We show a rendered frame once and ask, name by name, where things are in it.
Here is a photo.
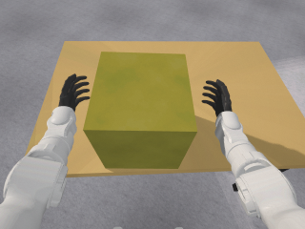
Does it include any robot left upper arm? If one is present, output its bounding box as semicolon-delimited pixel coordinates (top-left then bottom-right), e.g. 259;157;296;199
0;156;69;229

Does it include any robot right upper arm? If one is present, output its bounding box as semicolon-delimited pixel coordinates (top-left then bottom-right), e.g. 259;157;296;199
235;166;305;229

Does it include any right robot hand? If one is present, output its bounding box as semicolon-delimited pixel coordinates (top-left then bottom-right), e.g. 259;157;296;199
201;79;233;117

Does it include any carton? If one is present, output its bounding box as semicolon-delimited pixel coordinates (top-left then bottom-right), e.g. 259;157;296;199
83;52;197;169

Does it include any table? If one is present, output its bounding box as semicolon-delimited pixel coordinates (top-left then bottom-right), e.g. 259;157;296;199
25;41;305;192

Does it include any left robot forearm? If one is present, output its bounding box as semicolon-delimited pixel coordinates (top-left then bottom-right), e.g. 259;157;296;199
3;106;77;200

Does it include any left robot hand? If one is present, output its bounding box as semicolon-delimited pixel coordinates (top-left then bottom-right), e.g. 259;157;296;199
58;73;90;112

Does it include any right robot forearm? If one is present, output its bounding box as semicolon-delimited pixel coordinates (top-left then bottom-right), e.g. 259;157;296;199
214;111;297;204

